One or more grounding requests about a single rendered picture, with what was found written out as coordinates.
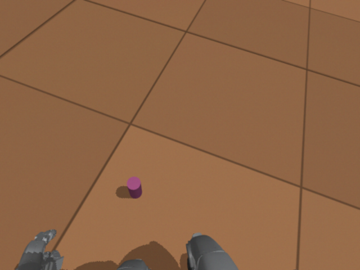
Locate can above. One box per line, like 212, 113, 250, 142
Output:
127, 177, 142, 199

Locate left robot hand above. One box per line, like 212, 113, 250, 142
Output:
18, 229, 64, 270

